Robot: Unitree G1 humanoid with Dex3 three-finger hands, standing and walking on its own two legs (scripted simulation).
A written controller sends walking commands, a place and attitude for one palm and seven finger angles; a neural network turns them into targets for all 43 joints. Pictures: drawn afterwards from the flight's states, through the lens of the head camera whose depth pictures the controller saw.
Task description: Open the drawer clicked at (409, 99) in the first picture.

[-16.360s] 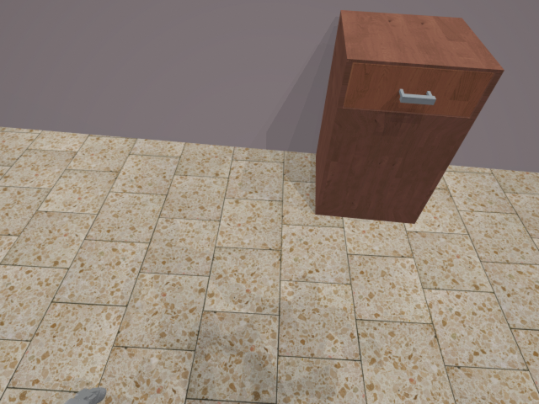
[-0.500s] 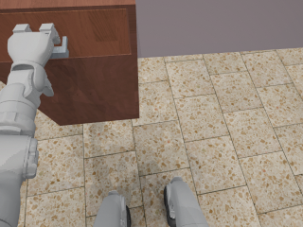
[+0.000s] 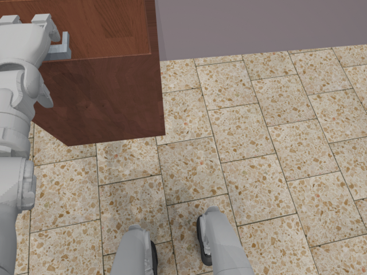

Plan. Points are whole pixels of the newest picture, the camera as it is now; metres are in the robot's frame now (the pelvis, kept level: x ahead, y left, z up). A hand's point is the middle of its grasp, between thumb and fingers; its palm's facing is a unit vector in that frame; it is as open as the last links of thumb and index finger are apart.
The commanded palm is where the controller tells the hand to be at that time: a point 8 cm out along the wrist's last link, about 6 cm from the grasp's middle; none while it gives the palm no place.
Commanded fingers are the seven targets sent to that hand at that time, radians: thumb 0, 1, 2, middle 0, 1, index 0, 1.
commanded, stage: lift the fingers back up to retry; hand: left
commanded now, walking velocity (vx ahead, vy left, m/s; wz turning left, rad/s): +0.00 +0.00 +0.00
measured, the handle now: (43, 45) +0.61 +0.23 +0.03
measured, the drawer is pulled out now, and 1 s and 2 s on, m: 0.00 0.00 0.00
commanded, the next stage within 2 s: re-aim the fingers above the handle in 0.66 s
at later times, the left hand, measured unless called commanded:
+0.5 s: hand (19, 44) +0.56 +0.24 +0.09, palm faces -0.07 -0.03 -1.00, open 13.9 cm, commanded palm +0.54 +0.23 +0.14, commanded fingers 0.00 -0.50 0.30 -0.30 -1.20 -0.30 -1.20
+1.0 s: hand (14, 52) +0.55 +0.25 +0.09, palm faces -0.09 -0.01 -1.00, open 13.9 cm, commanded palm +0.54 +0.24 +0.14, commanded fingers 0.00 -0.50 0.30 -0.30 -1.20 -0.30 -1.20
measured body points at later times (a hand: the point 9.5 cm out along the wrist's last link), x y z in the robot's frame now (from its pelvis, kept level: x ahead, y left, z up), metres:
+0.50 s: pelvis +0.06 +0.01 +0.07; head +0.19 +0.00 +0.49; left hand +0.56 +0.24 +0.15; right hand +0.04 -0.27 -0.06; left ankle +0.02 +0.11 -0.62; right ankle +0.09 -0.14 -0.62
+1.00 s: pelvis +0.08 +0.00 +0.07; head +0.20 +0.00 +0.51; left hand +0.55 +0.25 +0.14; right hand +0.11 -0.27 -0.06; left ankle +0.02 +0.12 -0.62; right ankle +0.09 -0.14 -0.62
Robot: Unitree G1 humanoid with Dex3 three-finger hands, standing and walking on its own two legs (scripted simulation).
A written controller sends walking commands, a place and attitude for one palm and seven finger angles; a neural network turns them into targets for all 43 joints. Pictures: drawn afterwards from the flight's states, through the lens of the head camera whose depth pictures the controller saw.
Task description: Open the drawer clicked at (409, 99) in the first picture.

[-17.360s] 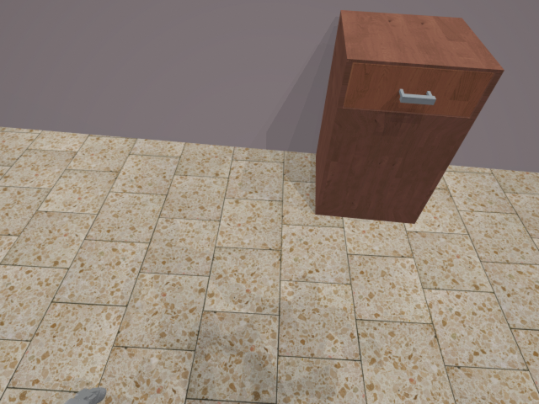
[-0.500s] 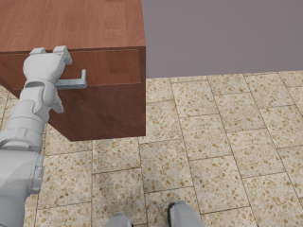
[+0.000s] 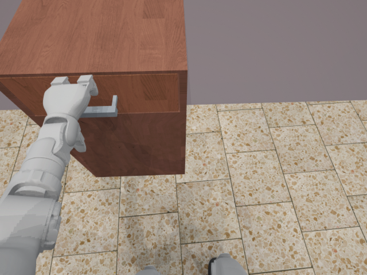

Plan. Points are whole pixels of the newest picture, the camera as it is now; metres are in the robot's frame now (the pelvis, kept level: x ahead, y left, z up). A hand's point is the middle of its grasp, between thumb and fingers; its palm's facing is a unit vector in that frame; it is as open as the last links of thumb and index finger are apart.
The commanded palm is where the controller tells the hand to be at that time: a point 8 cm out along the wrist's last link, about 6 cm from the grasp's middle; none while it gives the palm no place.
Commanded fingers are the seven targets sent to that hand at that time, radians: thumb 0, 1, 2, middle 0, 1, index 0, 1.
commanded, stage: re-aim the fingers above the handle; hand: left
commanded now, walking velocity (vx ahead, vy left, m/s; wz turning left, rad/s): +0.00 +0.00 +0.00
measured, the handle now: (97, 105) +0.54 +0.23 -0.04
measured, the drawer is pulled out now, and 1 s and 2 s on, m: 0.00 0.00 0.00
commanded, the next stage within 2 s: lower the fingers behind the handle in 1.78 s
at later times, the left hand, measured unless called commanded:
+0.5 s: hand (82, 113) +0.47 +0.23 +0.02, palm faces -0.07 -0.02 -1.00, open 13.9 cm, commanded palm +0.47 +0.23 +0.07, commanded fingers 0.00 -0.50 0.30 -0.30 -1.20 -0.30 -1.20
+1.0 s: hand (85, 108) +0.49 +0.23 +0.01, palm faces -0.07 -0.01 -1.00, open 13.8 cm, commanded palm +0.47 +0.23 +0.07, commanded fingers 0.00 -0.50 0.30 -0.30 -1.20 -0.30 -1.20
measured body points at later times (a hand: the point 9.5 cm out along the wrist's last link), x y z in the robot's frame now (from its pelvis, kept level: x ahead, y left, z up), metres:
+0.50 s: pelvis -0.02 +0.00 -0.01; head +0.10 -0.01 +0.43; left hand +0.47 +0.23 +0.07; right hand -0.03 -0.28 -0.13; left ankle -0.05 +0.11 -0.70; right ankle +0.02 -0.14 -0.70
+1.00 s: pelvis -0.02 +0.00 -0.01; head +0.12 -0.01 +0.42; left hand +0.49 +0.23 +0.07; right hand -0.03 -0.28 -0.14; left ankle -0.05 +0.11 -0.70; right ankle +0.02 -0.14 -0.70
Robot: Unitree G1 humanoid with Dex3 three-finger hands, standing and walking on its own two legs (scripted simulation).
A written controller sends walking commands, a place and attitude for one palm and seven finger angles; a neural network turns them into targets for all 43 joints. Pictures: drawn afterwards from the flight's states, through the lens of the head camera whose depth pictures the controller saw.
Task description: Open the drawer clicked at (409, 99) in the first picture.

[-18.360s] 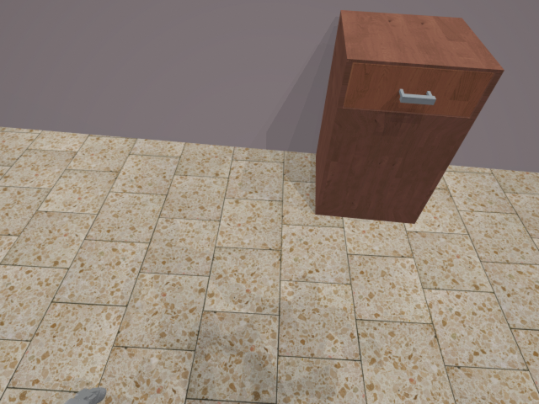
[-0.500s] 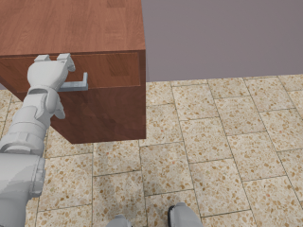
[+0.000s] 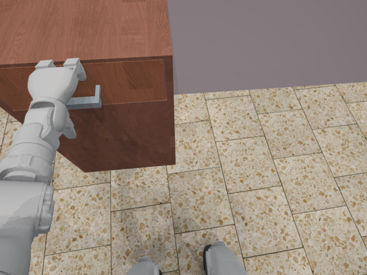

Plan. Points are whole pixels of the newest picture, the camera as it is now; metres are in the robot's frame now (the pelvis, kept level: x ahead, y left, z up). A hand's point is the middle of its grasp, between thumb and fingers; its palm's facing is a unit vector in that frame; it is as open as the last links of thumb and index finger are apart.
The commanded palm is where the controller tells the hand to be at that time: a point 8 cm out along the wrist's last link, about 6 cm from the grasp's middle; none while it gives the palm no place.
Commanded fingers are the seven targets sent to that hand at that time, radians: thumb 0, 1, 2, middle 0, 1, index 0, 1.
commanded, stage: re-aim the fingers above the handle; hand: left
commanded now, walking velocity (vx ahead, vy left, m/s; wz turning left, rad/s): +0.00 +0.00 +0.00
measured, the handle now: (79, 96) +0.55 +0.23 -0.03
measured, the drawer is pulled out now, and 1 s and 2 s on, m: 0.00 0.00 0.00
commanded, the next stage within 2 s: lower the fingers behind the handle in 0.78 s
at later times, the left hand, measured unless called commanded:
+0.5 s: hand (66, 103) +0.49 +0.23 +0.02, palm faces -0.07 -0.03 -1.00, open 13.9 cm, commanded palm +0.48 +0.24 +0.08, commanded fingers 0.00 -0.50 0.30 -0.30 -1.20 -0.30 -1.20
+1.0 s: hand (66, 104) +0.50 +0.24 +0.01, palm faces -0.10 -0.01 -1.00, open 13.8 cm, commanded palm +0.49 +0.24 +0.07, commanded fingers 0.00 -0.50 0.30 -0.30 -1.20 -0.30 -1.20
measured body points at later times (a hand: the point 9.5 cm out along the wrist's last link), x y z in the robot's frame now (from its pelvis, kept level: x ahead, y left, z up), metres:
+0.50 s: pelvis +0.01 +0.00 +0.01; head +0.13 -0.01 +0.44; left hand +0.49 +0.23 +0.08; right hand +0.02 -0.28 -0.13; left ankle -0.04 +0.11 -0.69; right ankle +0.04 -0.14 -0.69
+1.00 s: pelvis +0.00 +0.00 +0.00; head +0.14 -0.01 +0.43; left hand +0.50 +0.24 +0.07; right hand -0.01 -0.28 -0.13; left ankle -0.04 +0.11 -0.69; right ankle +0.04 -0.14 -0.69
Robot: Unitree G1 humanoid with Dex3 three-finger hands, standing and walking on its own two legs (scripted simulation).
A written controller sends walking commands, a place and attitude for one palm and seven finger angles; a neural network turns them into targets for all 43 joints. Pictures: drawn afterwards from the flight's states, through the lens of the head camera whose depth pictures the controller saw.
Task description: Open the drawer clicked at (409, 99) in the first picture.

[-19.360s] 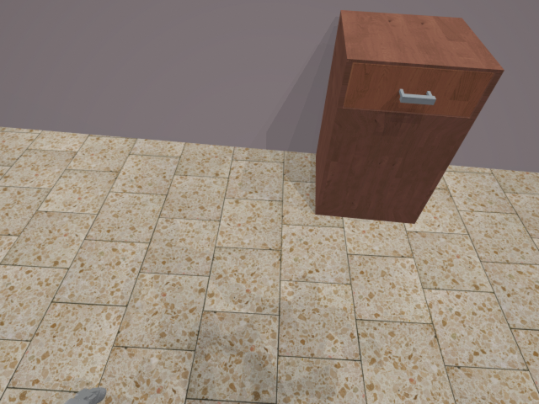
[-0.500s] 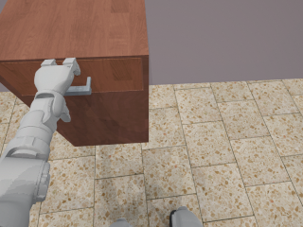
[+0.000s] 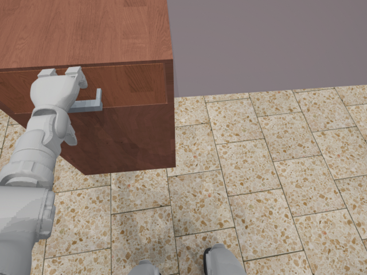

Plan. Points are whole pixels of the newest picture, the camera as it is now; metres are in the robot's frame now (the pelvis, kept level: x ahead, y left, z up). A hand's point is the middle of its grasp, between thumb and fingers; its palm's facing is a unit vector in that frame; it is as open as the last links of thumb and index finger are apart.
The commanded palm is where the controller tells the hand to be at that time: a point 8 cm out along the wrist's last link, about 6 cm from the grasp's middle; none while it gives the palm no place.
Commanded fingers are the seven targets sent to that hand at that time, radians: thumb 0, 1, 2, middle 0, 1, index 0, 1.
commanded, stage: lower the fingers behind the handle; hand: left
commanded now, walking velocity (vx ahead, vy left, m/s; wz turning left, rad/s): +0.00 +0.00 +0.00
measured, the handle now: (80, 99) +0.55 +0.24 -0.03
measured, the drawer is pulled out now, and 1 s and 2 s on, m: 0.00 0.00 0.00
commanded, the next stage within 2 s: lift the fingers back up to retry in 1.48 s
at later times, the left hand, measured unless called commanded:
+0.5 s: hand (73, 114) +0.49 +0.24 -0.02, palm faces -0.07 -0.01 -1.00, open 13.8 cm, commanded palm +0.48 +0.24 +0.03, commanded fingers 0.00 -0.50 0.30 -0.30 -1.20 -0.30 -1.20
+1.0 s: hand (74, 116) +0.49 +0.24 -0.02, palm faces -0.04 +0.03 -1.00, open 13.9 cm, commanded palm +0.48 +0.24 +0.00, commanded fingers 0.00 -0.50 0.30 -0.30 -1.20 -0.30 -1.20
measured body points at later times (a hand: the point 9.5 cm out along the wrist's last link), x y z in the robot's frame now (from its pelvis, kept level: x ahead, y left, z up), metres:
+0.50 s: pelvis -0.01 +0.00 -0.02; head +0.14 +0.00 +0.40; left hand +0.49 +0.24 +0.04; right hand -0.01 -0.28 -0.15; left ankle -0.04 +0.11 -0.69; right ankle +0.03 -0.14 -0.69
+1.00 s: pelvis -0.03 +0.00 -0.04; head +0.13 -0.01 +0.38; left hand +0.49 +0.24 +0.03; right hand -0.03 -0.28 -0.17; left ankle -0.04 +0.11 -0.69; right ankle +0.03 -0.14 -0.69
